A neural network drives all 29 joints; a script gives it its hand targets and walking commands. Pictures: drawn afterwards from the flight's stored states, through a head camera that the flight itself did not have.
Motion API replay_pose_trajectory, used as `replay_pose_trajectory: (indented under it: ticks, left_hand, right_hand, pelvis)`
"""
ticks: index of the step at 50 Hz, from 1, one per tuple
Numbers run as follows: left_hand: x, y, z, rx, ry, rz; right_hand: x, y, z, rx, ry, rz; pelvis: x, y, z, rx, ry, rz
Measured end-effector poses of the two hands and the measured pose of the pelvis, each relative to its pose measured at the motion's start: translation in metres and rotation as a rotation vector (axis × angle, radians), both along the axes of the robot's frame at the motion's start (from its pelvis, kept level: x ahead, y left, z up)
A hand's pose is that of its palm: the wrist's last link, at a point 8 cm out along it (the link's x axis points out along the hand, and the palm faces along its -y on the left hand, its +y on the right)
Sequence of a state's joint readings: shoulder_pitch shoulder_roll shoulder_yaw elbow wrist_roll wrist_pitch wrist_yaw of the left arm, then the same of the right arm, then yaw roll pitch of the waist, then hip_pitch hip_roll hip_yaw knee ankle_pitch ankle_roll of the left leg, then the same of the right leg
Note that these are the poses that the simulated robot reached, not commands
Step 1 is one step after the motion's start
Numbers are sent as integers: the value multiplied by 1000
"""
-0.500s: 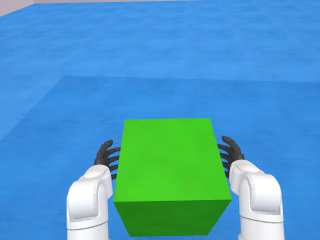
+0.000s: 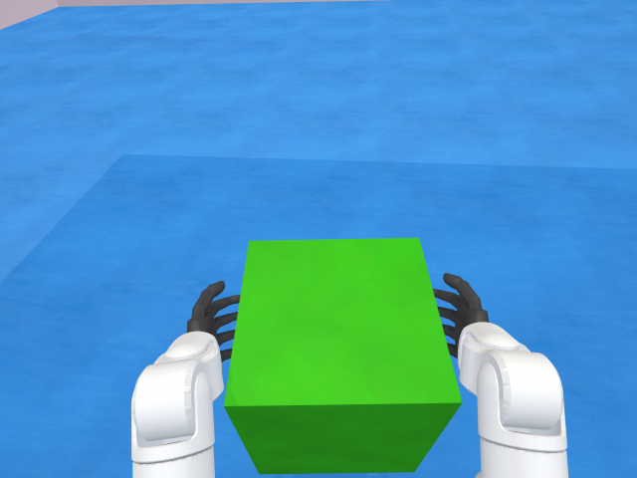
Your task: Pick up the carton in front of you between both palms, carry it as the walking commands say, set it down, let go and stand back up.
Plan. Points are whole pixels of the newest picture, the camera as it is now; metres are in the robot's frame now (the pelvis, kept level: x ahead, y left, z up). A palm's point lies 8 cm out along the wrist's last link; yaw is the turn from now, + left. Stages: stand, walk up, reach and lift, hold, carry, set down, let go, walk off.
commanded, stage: carry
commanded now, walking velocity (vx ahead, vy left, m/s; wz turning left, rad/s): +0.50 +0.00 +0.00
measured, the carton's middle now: (335, 361) +0.28 +0.00 +0.02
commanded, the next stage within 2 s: none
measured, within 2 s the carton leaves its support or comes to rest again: neither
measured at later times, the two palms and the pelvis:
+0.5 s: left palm (232, 178) +0.60 +0.16 +0.10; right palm (401, 168) +0.60 -0.14 +0.11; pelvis +0.34 +0.01 +0.01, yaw -1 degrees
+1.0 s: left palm (262, 93) +0.94 +0.13 +0.11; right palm (386, 90) +0.94 -0.16 +0.11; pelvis +0.68 -0.01 +0.01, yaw +1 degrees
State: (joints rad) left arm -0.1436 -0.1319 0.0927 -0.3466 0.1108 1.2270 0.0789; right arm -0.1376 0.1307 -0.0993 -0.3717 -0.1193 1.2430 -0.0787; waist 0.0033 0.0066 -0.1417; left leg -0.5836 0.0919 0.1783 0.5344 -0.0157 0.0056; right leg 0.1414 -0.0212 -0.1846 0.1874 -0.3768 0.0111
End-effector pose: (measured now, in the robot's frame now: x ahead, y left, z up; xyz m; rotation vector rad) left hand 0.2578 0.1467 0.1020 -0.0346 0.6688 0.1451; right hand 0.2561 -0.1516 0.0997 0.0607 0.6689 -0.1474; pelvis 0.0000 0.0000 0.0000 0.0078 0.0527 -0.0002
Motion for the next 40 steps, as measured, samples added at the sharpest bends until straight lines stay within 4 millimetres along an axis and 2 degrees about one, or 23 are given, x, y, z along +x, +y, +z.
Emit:
replay_pose_trajectory:
  ticks: [3, 7, 11, 16, 21, 24, 27, 30, 34, 40]
  left_hand:
    - [53, 13, -21, -20, 11, -10]
    - [106, 24, -38, -34, 114, -22]
    - [151, 27, -36, -33, 146, -46]
    - [210, 29, -21, -31, 100, -44]
    - [277, 26, -4, -28, 28, -13]
    - [322, 19, 1, -23, -6, 3]
    - [373, 7, -2, -9, -24, 15]
    - [424, -6, -12, 14, -15, 27]
    - [469, -14, -21, 18, 87, 53]
    - [534, -17, -6, 25, 90, 74]
  right_hand:
    - [50, 14, -15, -22, 12, -10]
    - [98, 24, -29, -32, 115, -29]
    - [137, 28, -24, -42, 148, -45]
    - [199, 29, -8, -49, 102, -37]
    - [274, 26, 7, -43, 30, -10]
    - [323, 19, 9, -35, -4, 3]
    - [376, 7, 0, -18, -22, 12]
    - [431, -6, -16, 11, -14, 20]
    - [483, -14, -27, 26, 89, 36]
    - [555, -17, -13, 23, 91, 64]
  pelvis:
    - [50, 15, -16, 11, -13, -17]
    - [96, 29, -5, -1, -2, -41]
    - [139, 36, 11, -24, 8, -41]
    - [203, 36, 22, -37, 18, -26]
    - [274, 26, 20, -30, 15, -16]
    - [322, 16, 12, -20, 10, -11]
    - [374, 3, -2, -12, -1, 4]
    - [423, -11, -16, -27, -14, 25]
    - [466, -25, -1, -6, -2, 47]
    - [534, -33, 19, 21, 15, 38]
